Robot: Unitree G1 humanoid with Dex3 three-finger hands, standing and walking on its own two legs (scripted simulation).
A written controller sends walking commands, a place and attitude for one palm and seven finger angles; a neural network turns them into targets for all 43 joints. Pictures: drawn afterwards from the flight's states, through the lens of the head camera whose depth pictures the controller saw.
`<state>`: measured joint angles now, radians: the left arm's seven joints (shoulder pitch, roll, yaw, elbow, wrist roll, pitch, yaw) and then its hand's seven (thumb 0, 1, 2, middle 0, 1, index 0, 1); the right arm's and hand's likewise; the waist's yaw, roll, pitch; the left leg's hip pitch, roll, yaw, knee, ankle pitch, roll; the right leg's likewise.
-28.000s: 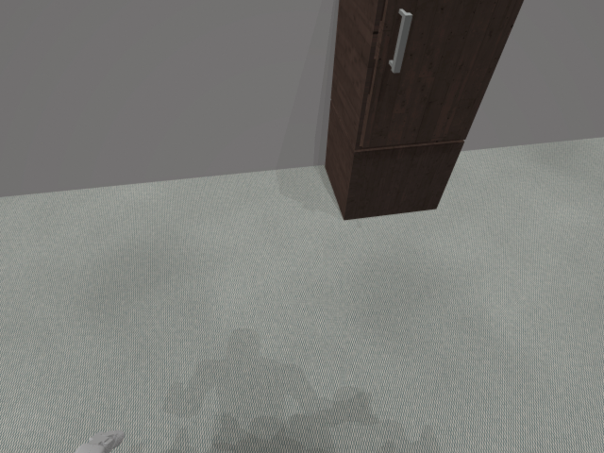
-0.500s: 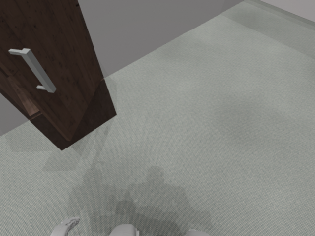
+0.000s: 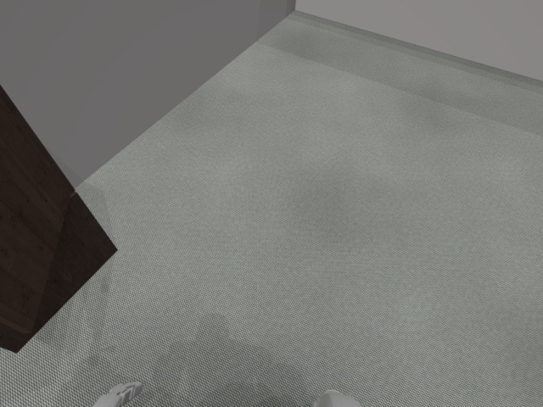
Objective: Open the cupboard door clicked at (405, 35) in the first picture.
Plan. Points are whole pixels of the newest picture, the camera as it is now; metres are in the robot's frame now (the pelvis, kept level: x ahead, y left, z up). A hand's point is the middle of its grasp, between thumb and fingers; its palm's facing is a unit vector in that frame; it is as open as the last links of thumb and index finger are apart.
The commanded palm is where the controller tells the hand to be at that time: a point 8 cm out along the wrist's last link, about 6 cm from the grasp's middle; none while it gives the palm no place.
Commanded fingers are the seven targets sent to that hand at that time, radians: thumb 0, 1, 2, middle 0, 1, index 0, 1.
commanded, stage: walk to a spot facing it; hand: left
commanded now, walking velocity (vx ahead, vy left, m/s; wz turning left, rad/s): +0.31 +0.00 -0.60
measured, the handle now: out of the picture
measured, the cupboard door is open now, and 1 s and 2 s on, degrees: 38 38 38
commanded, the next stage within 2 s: turn to face it in 1.58 s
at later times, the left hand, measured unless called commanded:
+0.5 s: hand (183, 349) +0.24 +0.18 -0.20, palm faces -0.20 -0.97 -0.15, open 7.4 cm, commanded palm none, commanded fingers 0.00 0.90 0.90 -0.20 -0.30 -0.20 -0.30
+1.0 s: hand (286, 202) +0.57 -0.01 -0.17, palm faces -0.43 -0.88 -0.18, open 7.3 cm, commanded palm none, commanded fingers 0.00 0.90 0.90 -0.20 -0.30 -0.20 -0.30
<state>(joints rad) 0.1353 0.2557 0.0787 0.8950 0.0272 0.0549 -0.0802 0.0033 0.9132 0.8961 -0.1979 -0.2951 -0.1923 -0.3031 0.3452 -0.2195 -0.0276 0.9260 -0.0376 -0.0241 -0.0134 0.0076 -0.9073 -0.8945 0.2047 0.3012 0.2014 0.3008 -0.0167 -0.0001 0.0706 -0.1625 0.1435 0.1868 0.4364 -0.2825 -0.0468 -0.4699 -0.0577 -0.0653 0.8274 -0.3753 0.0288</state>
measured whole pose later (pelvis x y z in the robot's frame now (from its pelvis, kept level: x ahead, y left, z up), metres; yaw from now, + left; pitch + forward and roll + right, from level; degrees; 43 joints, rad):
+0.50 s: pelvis +0.18 -0.01 -0.02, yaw -15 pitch +1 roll -1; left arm 0.29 0.22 0.07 1.02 0.02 0.01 -0.04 0.00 0.91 0.90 -0.20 -0.30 -0.20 -0.30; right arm 0.15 -0.20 -0.03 0.88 -0.04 -0.07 0.00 0.01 -0.91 -0.89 0.20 0.30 0.20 0.30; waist 0.02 -0.04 0.07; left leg -0.38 0.07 0.10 0.63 -0.26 0.02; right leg -0.29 0.02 0.05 0.92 -0.48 -0.02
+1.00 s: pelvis +0.38 -0.12 -0.01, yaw -24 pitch -1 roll +0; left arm 0.10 0.18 0.05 0.97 0.01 -0.05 -0.02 0.00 0.91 0.90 -0.20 -0.29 -0.19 -0.30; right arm 0.39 -0.17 -0.04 1.12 -0.01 -0.01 -0.01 0.01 -0.91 -0.89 0.20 0.30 0.20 0.30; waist -0.06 0.00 0.10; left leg -0.37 0.12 0.09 1.16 -0.44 -0.04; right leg -0.29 0.00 -0.12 0.56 -0.27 -0.06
